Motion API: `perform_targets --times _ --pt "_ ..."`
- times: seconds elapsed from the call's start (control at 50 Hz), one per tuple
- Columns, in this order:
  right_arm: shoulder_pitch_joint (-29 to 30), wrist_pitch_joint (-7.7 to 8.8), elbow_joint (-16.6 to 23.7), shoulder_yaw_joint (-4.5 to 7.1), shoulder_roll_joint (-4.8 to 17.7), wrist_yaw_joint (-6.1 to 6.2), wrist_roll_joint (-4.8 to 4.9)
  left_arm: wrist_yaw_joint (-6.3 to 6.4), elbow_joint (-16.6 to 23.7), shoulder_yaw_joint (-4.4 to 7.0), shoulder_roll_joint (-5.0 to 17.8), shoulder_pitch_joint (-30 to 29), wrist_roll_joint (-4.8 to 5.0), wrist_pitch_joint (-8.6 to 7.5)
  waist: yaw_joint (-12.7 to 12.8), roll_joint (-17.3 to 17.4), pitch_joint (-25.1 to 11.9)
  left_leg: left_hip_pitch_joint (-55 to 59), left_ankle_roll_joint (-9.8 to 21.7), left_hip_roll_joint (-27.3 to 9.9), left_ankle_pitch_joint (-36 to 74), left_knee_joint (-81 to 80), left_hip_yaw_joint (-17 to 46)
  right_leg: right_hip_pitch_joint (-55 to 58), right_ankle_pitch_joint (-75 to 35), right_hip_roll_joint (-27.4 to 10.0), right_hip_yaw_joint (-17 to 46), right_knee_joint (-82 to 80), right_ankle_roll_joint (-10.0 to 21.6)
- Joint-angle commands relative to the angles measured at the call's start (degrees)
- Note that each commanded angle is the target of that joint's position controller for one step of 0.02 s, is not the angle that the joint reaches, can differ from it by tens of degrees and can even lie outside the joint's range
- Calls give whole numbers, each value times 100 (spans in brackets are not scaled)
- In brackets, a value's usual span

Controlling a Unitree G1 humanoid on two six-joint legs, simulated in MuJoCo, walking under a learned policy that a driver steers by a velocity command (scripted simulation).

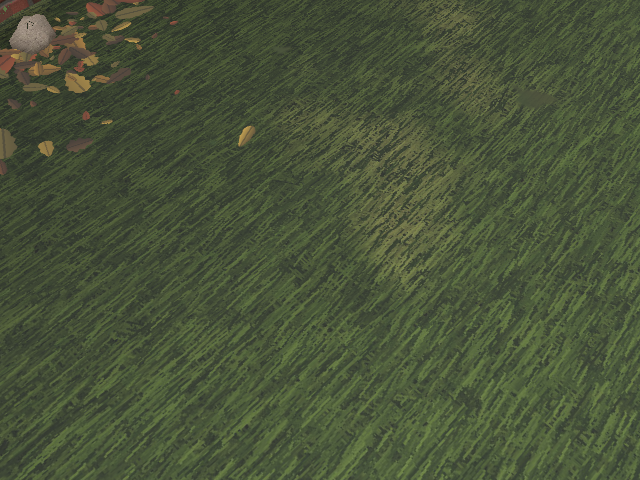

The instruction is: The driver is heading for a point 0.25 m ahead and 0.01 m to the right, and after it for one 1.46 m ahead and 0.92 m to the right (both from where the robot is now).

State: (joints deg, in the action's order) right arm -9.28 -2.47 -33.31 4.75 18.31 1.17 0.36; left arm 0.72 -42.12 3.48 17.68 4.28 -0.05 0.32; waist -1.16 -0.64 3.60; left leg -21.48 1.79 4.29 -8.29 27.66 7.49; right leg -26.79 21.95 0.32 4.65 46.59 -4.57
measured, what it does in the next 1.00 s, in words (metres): walks ahead, turning right: right foot, then right foot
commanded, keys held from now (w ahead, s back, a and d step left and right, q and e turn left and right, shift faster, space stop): q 0.02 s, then e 0.16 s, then w+e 0.82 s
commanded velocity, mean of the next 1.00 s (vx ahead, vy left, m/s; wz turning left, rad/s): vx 0.30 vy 0.00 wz -0.29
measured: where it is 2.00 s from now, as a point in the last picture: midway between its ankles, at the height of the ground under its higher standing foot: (519, 337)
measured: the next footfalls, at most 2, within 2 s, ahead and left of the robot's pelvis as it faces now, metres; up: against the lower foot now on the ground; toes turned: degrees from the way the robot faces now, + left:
right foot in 0.10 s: +0.07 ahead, -0.14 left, +0.00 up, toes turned +6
right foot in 0.78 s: +0.30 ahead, -0.24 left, +0.00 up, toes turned -18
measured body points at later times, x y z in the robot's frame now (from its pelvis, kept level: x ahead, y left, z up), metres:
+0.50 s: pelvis +0.06 -0.03 +0.00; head +0.06 -0.02 +0.45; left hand +0.22 +0.23 -0.10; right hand +0.13 -0.32 -0.10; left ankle +0.03 +0.10 -0.74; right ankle +0.03 -0.14 -0.70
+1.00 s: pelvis +0.26 -0.16 +0.00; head +0.29 -0.18 +0.45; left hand +0.46 +0.06 -0.09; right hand +0.31 -0.47 -0.09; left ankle +0.37 +0.00 -0.65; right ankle +0.26 -0.23 -0.74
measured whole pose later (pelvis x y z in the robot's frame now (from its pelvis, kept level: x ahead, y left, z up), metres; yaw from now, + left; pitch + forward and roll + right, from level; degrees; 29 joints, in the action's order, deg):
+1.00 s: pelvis +0.26 -0.16 +0.00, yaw -23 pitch +1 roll +0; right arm -10.2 5.9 -39.0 2.8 18.2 0.4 -0.7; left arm -1.5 -37.4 2.8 16.1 17.4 0.2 -2.8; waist 1.5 1.6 2.5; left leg -34.9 -1.4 -5.5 -14.3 62.5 3.3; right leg -15.1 10.2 6.1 2.4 24.3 5.2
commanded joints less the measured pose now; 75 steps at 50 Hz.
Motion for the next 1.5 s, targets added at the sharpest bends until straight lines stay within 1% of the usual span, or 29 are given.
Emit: perform_targets --times 0.02,0.1,0.12,0.14,0.18,0.22,0.38,0.44,0.46,0.5,0.56,0.7,0.74,0.78,0.8,0.82,0.84,0.86,0.9,0.98,1.14,1.24,1.28,1.3,1.32,1.34,1.36,1.4,1.5 --pt "211 45 429 294 979 19 7 -42 345 147 502 168 27 -69 60 1016 -1102 757 1085 -1306 509 -673 1747 473 -123 159 -33 -524 70" --pt "38 28 258 47 393 18 -21 -163 249 108 359 592 -112 -151 209 804 -1138 398 459 -979 -129 -84 1369 1745 -1439 -250 -82 -2334 437" --pt "-368 58 145 -70 25 12 -156 -157 366 99 612 477 -253 -160 -78 -275 -1122 64 46 -377 -1303 836 705 1996 -1925 -1275 1096 -2836 777" --pt "-346 95 270 -9 205 30 -162 -168 357 23 606 57 -381 -176 -388 -1311 -678 84 -213 -139 -2154 865 214 966 -1731 -1887 2077 -3142 1636" --pt "-179 150 44 58 436 49 -223 -174 544 -89 245 -526 -230 -229 -330 -913 -393 828 -396 -451 -1152 555 96 500 -467 -1250 1520 -3195 1381" --pt "141 177 -12 38 312 41 -259 -113 388 26 686 0 -31 -190 8 -910 -319 989 -461 -256 -649 271 -245 648 1005 -822 1319 -3214 1060" --pt "-267 730 -270 56 142 -103 -39 31 582 56 647 467 124 -64 -108 -668 -215 1215 -72 -322 -1323 -2 -551 435 1778 -586 1833 -2869 1262" --pt "-1426 802 -589 259 794 -82 -60 3 1020 -61 103 13 217 -188 -489 1170 -121 2636 803 -1997 -3237 -1527 2001 -1593 780 402 177 -79 688" --pt "-1459 804 -629 280 842 -80 -90 -13 1153 6 367 -124 234 -247 -475 1331 268 2532 1247 -2709 -3146 -1720 2794 -2377 1085 25 131 945 679" --pt "-1304 814 -595 179 509 -8 -15 -91 1005 53 390 218 238 -315 -284 698 238 2719 1163 -2557 -2467 -1645 2164 -2736 495 -277 356 1694 690" --pt "-1002 762 -586 135 486 13 -46 -232 1063 26 264 29 173 -306 -265 621 186 2389 813 -2110 -762 -1858 681 -2363 -372 -490 63 1364 520" --pt "-1044 716 -821 248 985 -41 95 -426 1324 -34 222 -367 159 -235 -310 674 116 1658 517 -1925 302 -1773 -979 -545 -1296 -366 -723 -502 555" --pt "-1015 677 -869 278 1106 -56 134 -425 1329 80 435 -104 142 -208 -34 721 -39 1776 405 -2004 1823 -1160 -1256 68 -1107 -83 -960 -807 830" --pt "-1117 655 -861 208 956 -32 106 -337 904 399 932 1429 148 -139 774 411 -958 1178 88 -1640 3367 1051 -1811 2327 -1233 480 -1163 -1100 1212" --pt "-1177 687 -689 56 567 -27 -115 -207 762 548 1383 2325 211 -74 1073 -567 -1438 -334 -234 -1349 777 3088 -1831 3867 -1022 -446 418 -1271 1602" --pt "-1410 835 -276 -138 55 -41 -94 -221 958 540 1921 2002 186 -154 480 -1890 -2335 -2052 -488 -207 -2555 4971 -844 4811 1058 -1897 4352 -2833 2758" --pt "-824 978 -274 0 736 -82 133 -277 1032 396 1357 1909 161 -264 854 -871 -2104 -2602 -376 -487 -2127 5380 -47 4551 1595 -1959 4526 -3431 2536" --pt "-504 1043 -181 12 822 -109 256 -270 932 306 1084 1775 98 -338 751 -722 -1340 -2858 -213 -714 -1659 5218 -183 3947 1235 -1812 3716 -3315 2315" --pt "-454 1046 -301 2 715 -20 -39 -272 972 205 777 1108 37 -395 272 -58 -684 -2093 -138 -1139 -921 4190 -179 2410 -440 -1255 2376 -3188 1980" --pt "-577 841 -404 -18 569 -59 -152 -173 959 191 726 881 24 -460 -33 -222 -522 -1493 -349 -1105 -422 3428 -296 1401 -1700 -925 1616 -3479 2102" --pt "1219 934 11 -186 227 -200 -55 16 457 271 917 1685 177 -368 568 -296 -149 -1013 -535 -520 1555 539 -374 1285 -1590 -610 1319 -3310 1709" --pt "1186 1029 32 -59 504 -279 -3 64 308 292 868 1821 178 -230 435 -576 -251 -557 -268 -385 692 -57 -224 2128 -2002 -846 2004 -2533 1535" --pt "262 1075 -160 95 741 -211 -31 35 362 232 682 1676 149 -203 -65 -615 -768 904 63 -459 585 -384 -348 1982 -2800 -499 1845 -1617 1290" --pt "-644 1079 -222 182 1030 -149 -125 6 501 107 373 1615 57 -219 -472 -205 -1663 2515 456 -1350 295 -144 440 1278 -2201 -186 1469 -115 1082" --pt "-1199 995 -438 283 1387 -158 -168 4 606 -17 -11 2419 203 -264 -189 1620 -2506 4581 1382 -2665 -978 -481 2998 -855 760 670 709 1794 642" --pt "-1156 952 -402 180 878 -198 -20 31 510 53 529 2434 263 -276 -256 1427 -2232 4399 1315 -2839 -2136 -876 3718 -1586 1059 231 747 2620 561" --pt "-890 908 -348 87 542 -168 -10 29 550 159 886 1822 247 -253 -394 874 -1410 3678 1048 -2587 -2030 -998 2832 -1797 522 12 647 2838 504" --pt "-459 838 -388 -2 311 -147 -84 23 711 184 785 1154 100 -236 -259 310 -465 2361 789 -2049 -580 -1264 1450 -1596 -158 -324 381 2478 455" --pt "-340 930 -650 38 391 -136 -44 -74 868 104 284 1078 160 -106 43 587 -158 1518 937 -1912 443 -1852 187 -1354 -573 -663 145 1761 376"
Over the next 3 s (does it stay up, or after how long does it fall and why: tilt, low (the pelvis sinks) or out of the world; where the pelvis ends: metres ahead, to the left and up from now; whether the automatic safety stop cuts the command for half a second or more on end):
stays up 1.14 -0.86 0.00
